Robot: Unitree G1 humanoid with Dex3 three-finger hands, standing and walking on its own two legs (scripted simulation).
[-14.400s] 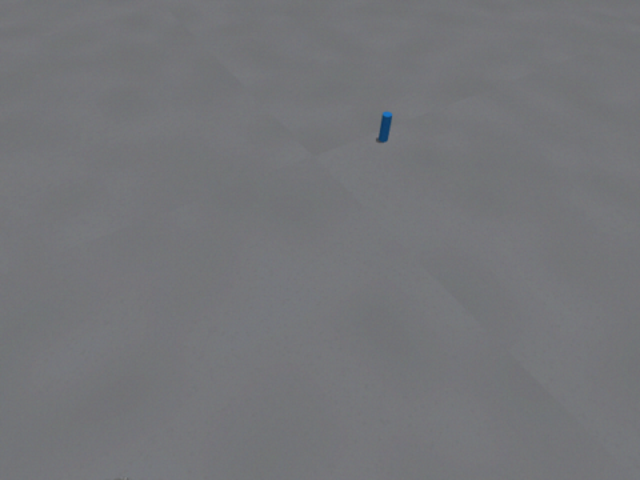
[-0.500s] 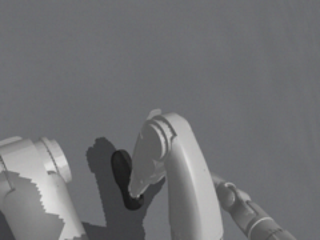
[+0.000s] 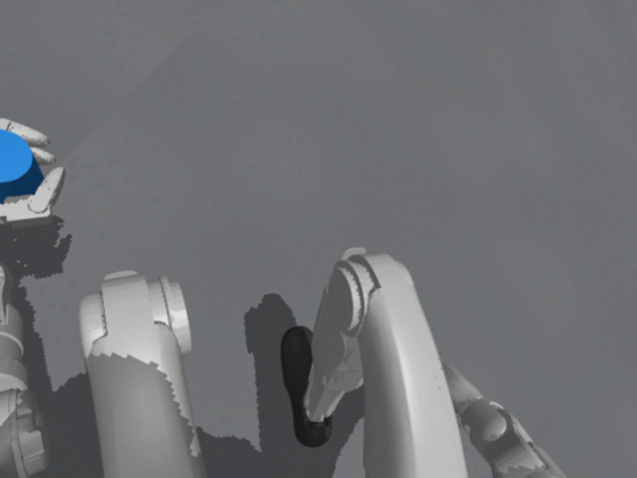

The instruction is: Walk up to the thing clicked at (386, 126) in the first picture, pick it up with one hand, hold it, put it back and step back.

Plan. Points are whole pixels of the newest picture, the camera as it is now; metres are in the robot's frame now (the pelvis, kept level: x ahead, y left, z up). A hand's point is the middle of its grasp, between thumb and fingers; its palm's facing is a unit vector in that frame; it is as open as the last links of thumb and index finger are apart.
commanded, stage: settle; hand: left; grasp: from the side
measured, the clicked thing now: (16, 181) +0.43 +0.30 -0.11
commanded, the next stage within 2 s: lift in 1.12 s
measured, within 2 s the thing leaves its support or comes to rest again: neither
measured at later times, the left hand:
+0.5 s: hand (9, 140) +0.43 +0.28 -0.01, palm faces +0.23 -0.97 -0.06, open 6.7 cm
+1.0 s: hand (5, 111) +0.43 +0.28 +0.03, palm faces +0.24 -0.97 -0.05, open 6.7 cm
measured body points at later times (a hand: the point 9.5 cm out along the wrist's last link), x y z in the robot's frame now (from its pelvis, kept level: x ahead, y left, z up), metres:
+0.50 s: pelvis +0.01 -0.01 +0.03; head +0.21 +0.08 +0.42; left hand +0.41 +0.33 +0.00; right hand +0.19 -0.26 -0.08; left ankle +0.08 +0.12 -0.27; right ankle +0.14 -0.13 -0.27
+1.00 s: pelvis +0.02 -0.01 +0.06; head +0.21 +0.07 +0.46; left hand +0.41 +0.33 +0.03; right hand +0.19 -0.26 -0.06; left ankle +0.08 +0.12 -0.27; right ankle +0.14 -0.13 -0.27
